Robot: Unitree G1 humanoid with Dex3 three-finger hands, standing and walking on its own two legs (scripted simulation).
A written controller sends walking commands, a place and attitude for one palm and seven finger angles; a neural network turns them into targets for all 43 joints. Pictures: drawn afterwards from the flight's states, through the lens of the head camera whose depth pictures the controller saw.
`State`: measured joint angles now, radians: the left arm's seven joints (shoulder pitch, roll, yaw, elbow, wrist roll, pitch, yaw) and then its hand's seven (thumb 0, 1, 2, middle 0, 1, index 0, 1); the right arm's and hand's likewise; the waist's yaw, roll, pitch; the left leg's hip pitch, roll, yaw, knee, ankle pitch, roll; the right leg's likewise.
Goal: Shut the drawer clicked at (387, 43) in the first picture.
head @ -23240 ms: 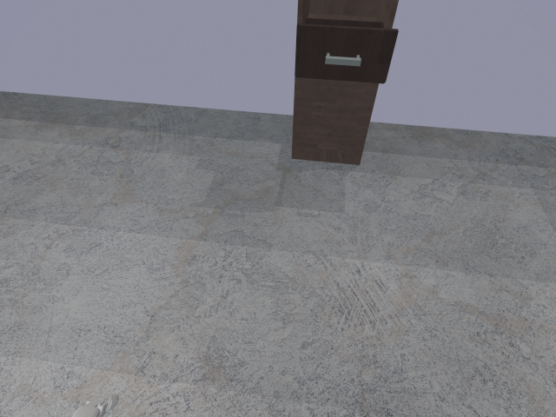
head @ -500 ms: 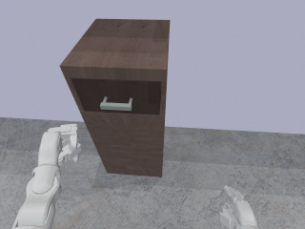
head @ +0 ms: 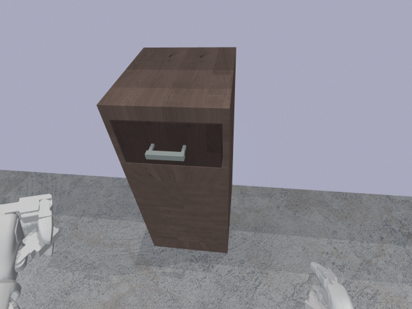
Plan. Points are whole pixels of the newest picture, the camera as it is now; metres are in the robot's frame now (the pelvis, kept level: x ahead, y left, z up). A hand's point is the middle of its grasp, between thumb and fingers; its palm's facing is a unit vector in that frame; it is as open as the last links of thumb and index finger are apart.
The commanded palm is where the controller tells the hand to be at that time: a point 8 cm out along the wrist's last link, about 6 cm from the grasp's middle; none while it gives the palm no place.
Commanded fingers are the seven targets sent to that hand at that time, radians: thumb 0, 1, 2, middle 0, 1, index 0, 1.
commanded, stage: draw the hand back to the body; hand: left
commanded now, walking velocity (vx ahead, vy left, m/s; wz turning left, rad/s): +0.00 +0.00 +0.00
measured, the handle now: (166, 151) +0.57 +0.21 -0.05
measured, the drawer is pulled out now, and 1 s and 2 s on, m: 0.00 0.00 0.00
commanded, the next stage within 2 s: step back with the hand held close in 0.10 s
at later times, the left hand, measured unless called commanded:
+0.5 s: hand (65, 227) +0.19 +0.24 +0.14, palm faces +0.28 -0.83 -0.48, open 3.2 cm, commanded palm +0.12 +0.29 +0.17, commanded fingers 0.00 0.90 0.90 -1.40 -1.60 -1.40 -1.60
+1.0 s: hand (15, 290) +0.10 +0.26 +0.15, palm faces +0.36 -0.84 -0.42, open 3.2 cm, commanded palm +0.04 +0.31 +0.17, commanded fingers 0.00 0.90 0.90 -1.40 -1.60 -1.40 -1.60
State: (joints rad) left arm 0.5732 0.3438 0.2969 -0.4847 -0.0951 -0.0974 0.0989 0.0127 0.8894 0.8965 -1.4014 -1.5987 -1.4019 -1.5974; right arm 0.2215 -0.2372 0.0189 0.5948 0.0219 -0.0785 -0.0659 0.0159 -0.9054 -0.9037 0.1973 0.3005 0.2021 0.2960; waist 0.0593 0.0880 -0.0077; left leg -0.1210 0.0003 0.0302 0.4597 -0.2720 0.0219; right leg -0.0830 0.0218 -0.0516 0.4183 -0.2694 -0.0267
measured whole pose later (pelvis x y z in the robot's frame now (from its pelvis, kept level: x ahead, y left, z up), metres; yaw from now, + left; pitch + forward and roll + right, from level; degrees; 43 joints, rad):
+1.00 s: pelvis -0.09 +0.03 -0.01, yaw +0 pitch +0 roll -2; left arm 0.61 0.34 0.33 -0.58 -0.04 -0.21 0.15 0.01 0.89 0.90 -1.40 -1.60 -1.40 -1.60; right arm 0.20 -0.21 0.00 0.54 0.00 -0.04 -0.06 0.01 -0.90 -0.90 0.20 0.30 0.20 0.30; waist 0.01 0.02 0.04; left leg -0.43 -0.02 0.03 0.64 -0.30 0.04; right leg -0.37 0.00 -0.04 0.53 -0.16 0.00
